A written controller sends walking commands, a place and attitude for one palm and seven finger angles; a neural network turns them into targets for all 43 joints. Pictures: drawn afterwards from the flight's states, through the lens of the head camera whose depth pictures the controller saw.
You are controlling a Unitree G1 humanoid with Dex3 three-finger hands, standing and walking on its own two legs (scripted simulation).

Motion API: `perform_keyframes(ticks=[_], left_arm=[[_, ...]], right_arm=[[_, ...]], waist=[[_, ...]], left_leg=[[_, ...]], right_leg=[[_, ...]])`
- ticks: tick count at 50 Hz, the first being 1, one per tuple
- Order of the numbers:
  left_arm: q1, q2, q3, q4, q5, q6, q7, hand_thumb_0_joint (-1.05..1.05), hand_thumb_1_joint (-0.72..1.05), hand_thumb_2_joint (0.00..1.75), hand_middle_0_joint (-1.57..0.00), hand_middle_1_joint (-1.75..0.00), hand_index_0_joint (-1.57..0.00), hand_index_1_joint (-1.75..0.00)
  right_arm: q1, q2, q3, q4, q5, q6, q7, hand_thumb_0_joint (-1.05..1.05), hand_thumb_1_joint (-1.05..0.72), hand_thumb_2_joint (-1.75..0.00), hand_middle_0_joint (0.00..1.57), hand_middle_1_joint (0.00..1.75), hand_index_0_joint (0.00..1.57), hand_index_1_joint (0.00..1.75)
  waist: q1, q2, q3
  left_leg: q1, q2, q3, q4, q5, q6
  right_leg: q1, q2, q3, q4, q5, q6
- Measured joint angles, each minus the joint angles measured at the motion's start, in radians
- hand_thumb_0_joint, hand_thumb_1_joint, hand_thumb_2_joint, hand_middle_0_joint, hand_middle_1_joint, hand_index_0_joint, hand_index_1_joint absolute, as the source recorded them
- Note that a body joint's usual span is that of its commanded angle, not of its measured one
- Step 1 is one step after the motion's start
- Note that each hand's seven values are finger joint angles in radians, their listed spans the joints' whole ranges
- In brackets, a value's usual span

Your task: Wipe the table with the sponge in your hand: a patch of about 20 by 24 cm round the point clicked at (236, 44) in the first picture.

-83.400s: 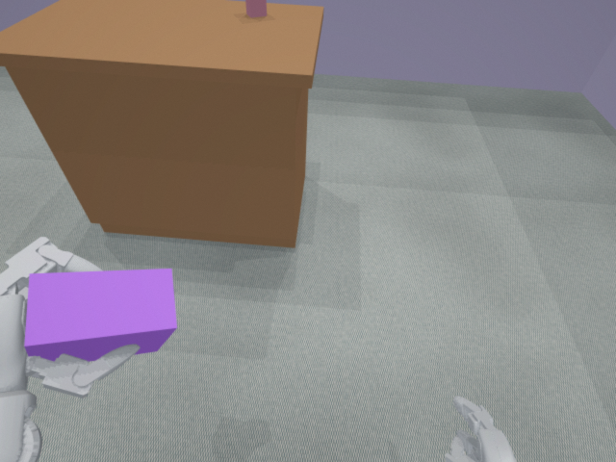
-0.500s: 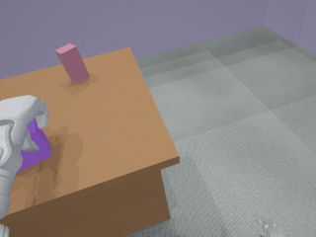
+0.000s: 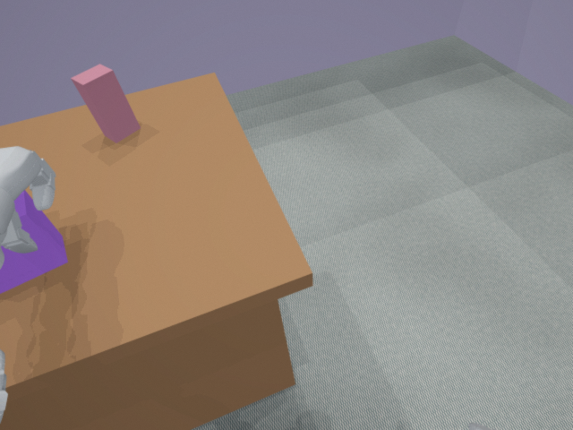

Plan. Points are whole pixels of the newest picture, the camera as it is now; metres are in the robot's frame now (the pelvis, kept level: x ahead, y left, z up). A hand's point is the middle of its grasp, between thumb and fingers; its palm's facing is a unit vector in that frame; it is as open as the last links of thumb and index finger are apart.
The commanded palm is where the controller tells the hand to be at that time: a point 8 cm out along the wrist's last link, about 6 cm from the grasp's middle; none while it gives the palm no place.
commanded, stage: wipe forward along the first lane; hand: left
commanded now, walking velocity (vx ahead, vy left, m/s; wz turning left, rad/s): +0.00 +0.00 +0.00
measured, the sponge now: (14, 251) +0.33 +0.42 +0.09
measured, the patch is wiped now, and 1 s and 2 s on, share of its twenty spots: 0.85 0.85 0.85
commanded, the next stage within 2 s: slide across to the middle lane in 0.36 s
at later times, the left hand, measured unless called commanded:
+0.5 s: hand (18, 184) +0.40 +0.41 +0.15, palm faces -0.18 +0.05 -0.98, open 7.9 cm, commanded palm +0.40 +0.40 +0.19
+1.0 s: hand (65, 156) +0.44 +0.35 +0.16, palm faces +0.01 -0.01 -1.00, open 7.9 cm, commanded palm +0.42 +0.34 +0.22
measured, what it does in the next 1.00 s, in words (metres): shifts its weight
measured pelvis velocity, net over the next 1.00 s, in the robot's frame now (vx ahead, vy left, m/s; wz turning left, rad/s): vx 0.04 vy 0.06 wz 0.03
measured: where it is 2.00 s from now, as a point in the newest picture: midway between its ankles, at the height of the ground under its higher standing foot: outside the picture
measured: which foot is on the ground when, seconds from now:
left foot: down 0.00-1.00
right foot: down 0.00-1.00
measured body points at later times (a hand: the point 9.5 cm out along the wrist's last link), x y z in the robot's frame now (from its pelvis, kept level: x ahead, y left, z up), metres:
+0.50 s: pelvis +0.01 +0.04 +0.00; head +0.06 +0.01 +0.45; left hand +0.41 +0.41 +0.20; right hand +0.09 -0.24 -0.13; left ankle +0.02 +0.14 -0.73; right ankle +0.01 -0.06 -0.73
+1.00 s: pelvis +0.04 +0.06 +0.01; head +0.08 +0.03 +0.46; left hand +0.44 +0.35 +0.21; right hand +0.23 -0.17 -0.11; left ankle +0.02 +0.14 -0.73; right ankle +0.01 -0.06 -0.73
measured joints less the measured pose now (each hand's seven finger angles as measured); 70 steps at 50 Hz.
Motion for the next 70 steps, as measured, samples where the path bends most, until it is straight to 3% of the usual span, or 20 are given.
perform_keyframes(ticks=[9, 20, 26, 33, 37, 41, 45, 51, 56, 63, 70], left_arm=[[-0.064, 0.032, 0.015, 0.085, 0.014, -0.022, 0.026, 0.02, -0.59, 1.08, -0.84, -1.44, -1.20, -1.60], [-0.109, 0.036, -0.014, 0.123, 0.038, -0.025, 0.019, 0.03, -0.58, 1.08, -0.84, -1.44, -1.20, -1.60], [-0.094, 0.009, -0.043, 0.083, 0.028, -0.027, 0.028, 0.03, -0.58, 1.08, -0.85, -1.43, -1.20, -1.60], [-0.083, -0.072, -0.122, -0.028, -0.008, -0.006, 0.068, 0.03, -0.61, 1.06, -0.84, -1.45, -1.20, -1.60], [-0.089, -0.119, -0.151, -0.078, -0.023, 0.044, 0.098, 0.04, -0.60, 1.05, -0.82, -1.45, -1.21, -1.60], [-0.094, -0.157, -0.180, -0.122, -0.027, 0.134, 0.112, 0.04, -0.57, 1.03, -0.81, -1.46, -1.19, -1.60], [-0.094, -0.191, -0.223, -0.176, -0.027, 0.227, 0.101, 0.04, -0.55, 1.02, -0.80, -1.47, -1.18, -1.60], [-0.063, -0.248, -0.243, -0.304, -0.050, 0.318, 0.073, 0.03, -0.51, 0.99, -0.78, -1.48, -1.16, -1.61], [-0.042, -0.274, -0.272, -0.369, -0.015, 0.397, 0.059, 0.03, -0.49, 0.98, -0.77, -1.49, -1.15, -1.61], [-0.027, -0.284, -0.276, -0.405, -0.030, 0.466, 0.040, 0.03, -0.47, 0.97, -0.76, -1.50, -1.14, -1.61], [0.020, -0.263, -0.254, -0.429, -0.021, 0.470, 0.012, 0.02, -0.44, 0.96, -0.73, -1.52, -1.15, -1.61]], right_arm=[[0.033, -0.007, -0.005, 0.012, 0.005, 0.010, 0.002, 0.01, -0.90, -0.89, 0.20, 0.30, 0.21, 0.30], [0.046, 0.003, -0.005, 0.004, 0.006, 0.021, 0.002, 0.01, -0.90, -0.89, 0.20, 0.30, 0.21, 0.30], [0.051, 0.011, -0.010, -0.004, 0.008, 0.028, 0.008, 0.01, -0.90, -0.89, 0.20, 0.30, 0.21, 0.30], [0.034, 0.031, -0.014, 0.014, 0.007, 0.020, 0.013, 0.01, -0.90, -0.89, 0.20, 0.30, 0.21, 0.30], [-0.002, 0.043, -0.005, 0.023, 0.007, 0.017, 0.017, 0.01, -0.90, -0.89, 0.20, 0.30, 0.21, 0.30], [-0.045, 0.051, 0.005, 0.016, 0.003, 0.015, 0.029, 0.01, -0.90, -0.89, 0.20, 0.30, 0.21, 0.30], [-0.082, 0.051, 0.015, 0.000, 0.000, 0.014, 0.038, 0.01, -0.90, -0.89, 0.20, 0.30, 0.21, 0.30], [-0.120, 0.048, 0.027, -0.027, -0.010, 0.014, 0.050, 0.01, -0.90, -0.89, 0.20, 0.30, 0.21, 0.30], [-0.144, 0.044, 0.036, -0.040, -0.017, 0.025, 0.062, 0.01, -0.90, -0.89, 0.20, 0.30, 0.21, 0.30], [-0.153, 0.041, 0.044, -0.040, -0.018, 0.033, 0.060, 0.01, -0.90, -0.90, 0.20, 0.30, 0.21, 0.30], [-0.138, 0.037, 0.050, -0.049, -0.015, 0.040, 0.055, 0.01, -0.90, -0.90, 0.20, 0.30, 0.21, 0.30]], waist=[[-0.016, -0.006, -0.004], [-0.025, -0.006, -0.016], [-0.012, -0.002, -0.024], [0.024, -0.002, -0.020], [0.034, -0.006, -0.019], [0.037, -0.005, -0.016], [0.036, -0.002, -0.010], [0.038, 0.000, -0.006], [0.040, 0.001, -0.003], [0.043, 0.002, 0.000], [0.029, -0.001, 0.001]], left_leg=[[-0.027, -0.001, 0.005, 0.008, -0.002, -0.005], [-0.029, -0.011, 0.016, -0.011, 0.002, -0.012], [-0.013, -0.025, 0.022, -0.029, 0.002, -0.003], [0.033, -0.053, 0.015, -0.065, 0.010, 0.015], [0.062, -0.066, 0.011, -0.090, 0.015, 0.021], [0.088, -0.074, 0.009, -0.112, 0.020, 0.024], [0.111, -0.079, 0.006, -0.128, 0.021, 0.027], [0.141, -0.083, 0.002, -0.147, 0.019, 0.028], [0.153, -0.080, 0.003, -0.153, 0.016, 0.024], [0.164, -0.072, 0.000, -0.153, 0.012, 0.017], [0.180, -0.059, 0.007, -0.151, 0.007, 0.008]], right_leg=[[-0.023, -0.001, 0.006, -0.003, 0.004, 0.010], [-0.020, -0.012, 0.021, -0.037, 0.014, 0.033], [-0.002, -0.026, 0.028, -0.056, 0.015, 0.050], [0.045, -0.053, 0.022, -0.082, 0.010, 0.068], [0.073, -0.067, 0.019, -0.097, 0.007, 0.075], [0.098, -0.074, 0.017, -0.115, 0.008, 0.079], [0.122, -0.079, 0.015, -0.131, 0.008, 0.082], [0.152, -0.082, 0.013, -0.148, 0.004, 0.083], [0.161, -0.079, 0.014, -0.150, -0.001, 0.080], [0.172, -0.071, 0.011, -0.149, -0.005, 0.074], [0.183, -0.058, 0.019, -0.143, -0.008, 0.063]])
